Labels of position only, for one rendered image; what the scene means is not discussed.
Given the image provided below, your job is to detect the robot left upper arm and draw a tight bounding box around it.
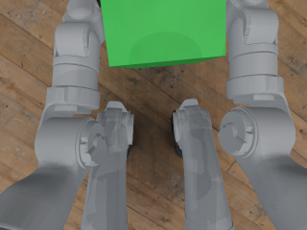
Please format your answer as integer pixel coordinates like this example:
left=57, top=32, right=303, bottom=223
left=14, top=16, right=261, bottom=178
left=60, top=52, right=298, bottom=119
left=0, top=117, right=107, bottom=230

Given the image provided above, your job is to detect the right robot foot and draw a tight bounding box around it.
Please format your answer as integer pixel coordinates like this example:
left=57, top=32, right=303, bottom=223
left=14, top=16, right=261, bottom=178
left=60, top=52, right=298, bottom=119
left=171, top=110, right=183, bottom=158

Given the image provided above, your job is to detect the robot right upper arm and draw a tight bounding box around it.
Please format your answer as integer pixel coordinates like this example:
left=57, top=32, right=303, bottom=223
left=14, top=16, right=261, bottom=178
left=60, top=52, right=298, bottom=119
left=218, top=106, right=307, bottom=230

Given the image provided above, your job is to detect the robot left thigh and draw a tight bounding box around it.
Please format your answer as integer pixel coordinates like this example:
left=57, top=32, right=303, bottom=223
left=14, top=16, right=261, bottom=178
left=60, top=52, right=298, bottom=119
left=80, top=107, right=134, bottom=230

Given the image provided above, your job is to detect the right robot forearm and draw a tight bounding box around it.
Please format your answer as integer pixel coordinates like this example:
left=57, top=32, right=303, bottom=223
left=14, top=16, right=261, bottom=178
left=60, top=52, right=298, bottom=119
left=225, top=0, right=293, bottom=121

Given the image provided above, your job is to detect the left robot forearm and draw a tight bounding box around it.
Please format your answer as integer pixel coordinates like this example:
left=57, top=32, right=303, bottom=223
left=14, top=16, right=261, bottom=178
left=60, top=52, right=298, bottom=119
left=35, top=0, right=106, bottom=139

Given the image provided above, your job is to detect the carton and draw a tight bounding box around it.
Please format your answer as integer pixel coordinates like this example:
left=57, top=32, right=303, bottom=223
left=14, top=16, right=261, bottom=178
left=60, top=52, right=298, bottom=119
left=100, top=0, right=226, bottom=69

